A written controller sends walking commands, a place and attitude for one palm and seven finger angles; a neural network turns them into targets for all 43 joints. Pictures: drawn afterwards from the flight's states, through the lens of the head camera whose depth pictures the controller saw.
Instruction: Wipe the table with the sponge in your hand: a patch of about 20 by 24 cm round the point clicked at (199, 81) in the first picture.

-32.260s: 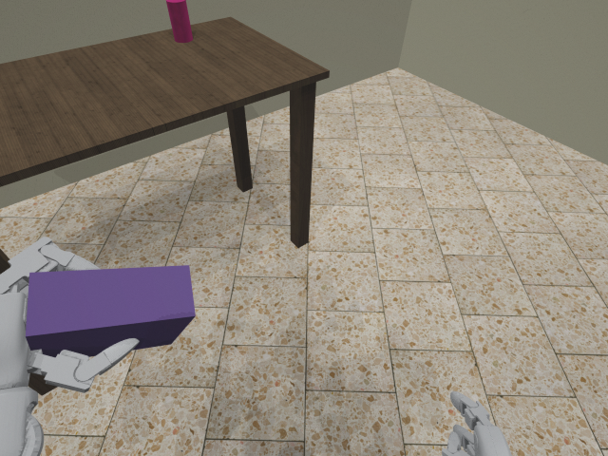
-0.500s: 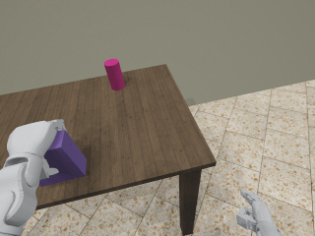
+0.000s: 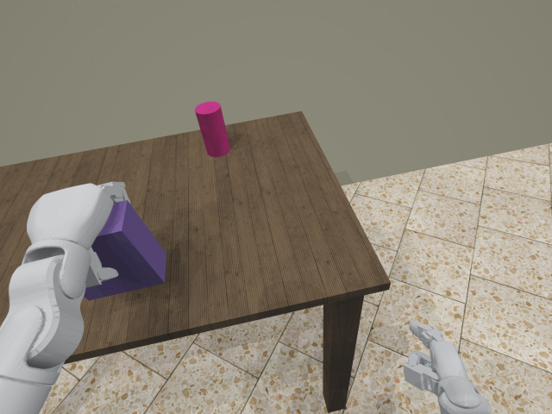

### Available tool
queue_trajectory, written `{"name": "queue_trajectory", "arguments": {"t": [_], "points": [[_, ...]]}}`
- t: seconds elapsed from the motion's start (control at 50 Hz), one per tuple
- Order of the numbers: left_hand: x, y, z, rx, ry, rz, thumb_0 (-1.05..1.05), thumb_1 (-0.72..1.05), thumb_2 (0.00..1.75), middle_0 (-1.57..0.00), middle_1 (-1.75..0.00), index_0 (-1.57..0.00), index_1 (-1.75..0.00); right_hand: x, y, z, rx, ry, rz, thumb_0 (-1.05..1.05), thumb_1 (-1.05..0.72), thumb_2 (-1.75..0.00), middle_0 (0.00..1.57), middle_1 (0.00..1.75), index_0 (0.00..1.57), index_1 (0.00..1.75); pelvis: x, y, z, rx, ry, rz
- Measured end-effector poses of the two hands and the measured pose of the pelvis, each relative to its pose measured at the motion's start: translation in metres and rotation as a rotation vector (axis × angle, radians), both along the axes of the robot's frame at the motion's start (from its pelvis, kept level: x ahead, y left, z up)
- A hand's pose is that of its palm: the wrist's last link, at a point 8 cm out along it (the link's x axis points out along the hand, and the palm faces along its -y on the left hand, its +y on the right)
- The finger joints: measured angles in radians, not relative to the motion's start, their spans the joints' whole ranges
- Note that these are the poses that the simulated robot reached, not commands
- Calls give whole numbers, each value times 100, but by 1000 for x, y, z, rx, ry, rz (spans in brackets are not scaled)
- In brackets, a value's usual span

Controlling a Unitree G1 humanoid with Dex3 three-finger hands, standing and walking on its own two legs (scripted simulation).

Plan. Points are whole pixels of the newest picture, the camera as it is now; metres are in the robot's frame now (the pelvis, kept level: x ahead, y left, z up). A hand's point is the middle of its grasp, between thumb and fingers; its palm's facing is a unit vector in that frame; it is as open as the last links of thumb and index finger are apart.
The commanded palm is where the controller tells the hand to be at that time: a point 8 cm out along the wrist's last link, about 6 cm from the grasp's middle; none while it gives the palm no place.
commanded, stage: lift the sponge slowly off the table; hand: left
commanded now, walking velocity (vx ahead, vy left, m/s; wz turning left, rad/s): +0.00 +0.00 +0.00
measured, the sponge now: (115, 262) +0.27 +0.29 +0.11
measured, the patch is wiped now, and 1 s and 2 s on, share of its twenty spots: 1.00 1.00 1.00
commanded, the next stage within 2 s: bring the sponge back beside the body in 0.60 s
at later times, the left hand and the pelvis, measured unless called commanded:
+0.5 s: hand (93, 221) +0.27 +0.27 +0.19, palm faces +0.13 -0.03 -0.99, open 9.6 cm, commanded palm +0.23 +0.28 +0.26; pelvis +0.00 -0.01 +0.00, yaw +0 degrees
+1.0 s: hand (98, 229) +0.26 +0.26 +0.19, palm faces +0.14 -0.04 -0.99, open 9.6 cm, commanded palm +0.21 +0.27 +0.26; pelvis +0.00 -0.01 +0.00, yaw -1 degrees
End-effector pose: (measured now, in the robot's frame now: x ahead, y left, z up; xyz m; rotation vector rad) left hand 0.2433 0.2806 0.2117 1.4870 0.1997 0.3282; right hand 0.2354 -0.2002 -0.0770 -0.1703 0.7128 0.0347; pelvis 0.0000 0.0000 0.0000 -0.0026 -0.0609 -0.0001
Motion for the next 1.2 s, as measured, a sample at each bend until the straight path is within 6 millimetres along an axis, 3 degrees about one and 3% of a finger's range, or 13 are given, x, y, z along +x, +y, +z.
{"name": "queue_trajectory", "arguments": {"t": [0.46, 0.74, 0.94, 1.2], "points": [[-3, -12, 30, 15, -39, 3, 0, -49, 109, -78, -138, -79, -137, 6, -8, 0, 4, -11, 13, 1, -90, -90, 20, 30, 20, 30, 0, -8, -1, 4, 6, 1], [12, -20, 32, 20, -9, -23, 0, -49, 109, -78, -138, -79, -138, 0, -16, -2, 7, -13, 1, 1, -90, -90, 20, 30, 20, 30, -1, -13, -2, 6, 15, 1], [-7, -26, 32, 20, -45, -40, 0, -49, 109, -78, -138, -79, -138, -3, -22, -8, 14, 7, -8, 1, -90, -90, 20, 30, 20, 30, 3, -14, -3, 8, 14, -11], [-24, -22, 19, 4, -22, -21, 0, -49, 109, -78, -138, -79, -137, 7, -13, 1, 9, -38, 13, 1, -90, -90, 20, 30, 20, 30, 0, -14, -3, 7, 1, -5]]}}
